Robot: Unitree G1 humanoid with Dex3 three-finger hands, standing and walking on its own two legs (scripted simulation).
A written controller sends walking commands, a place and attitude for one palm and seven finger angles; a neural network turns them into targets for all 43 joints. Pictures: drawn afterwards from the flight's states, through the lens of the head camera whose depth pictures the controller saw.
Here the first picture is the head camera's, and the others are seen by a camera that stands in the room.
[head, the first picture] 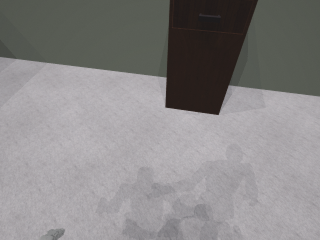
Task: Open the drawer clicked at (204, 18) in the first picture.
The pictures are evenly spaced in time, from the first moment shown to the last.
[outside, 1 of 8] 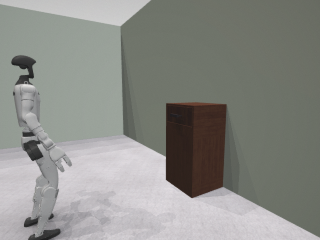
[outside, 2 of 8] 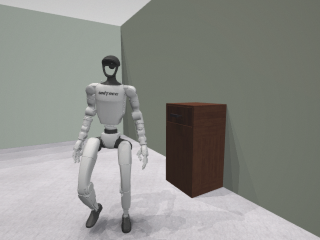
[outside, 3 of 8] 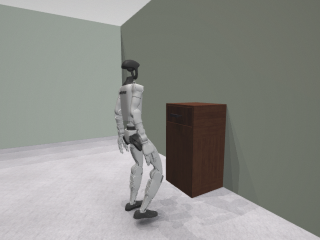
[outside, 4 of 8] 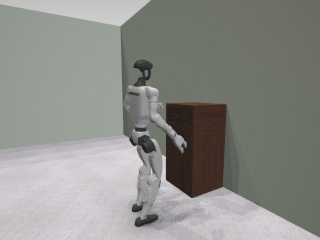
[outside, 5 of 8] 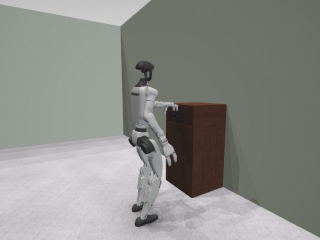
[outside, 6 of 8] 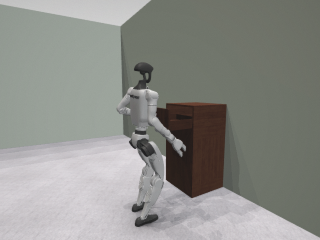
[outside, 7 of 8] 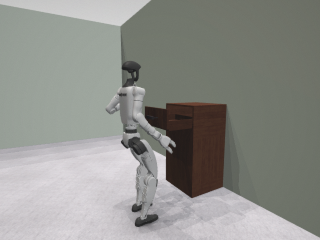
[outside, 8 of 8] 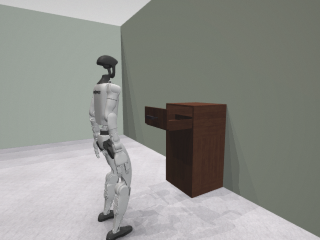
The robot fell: no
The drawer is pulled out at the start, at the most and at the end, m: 0.00 0.30 0.29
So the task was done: yes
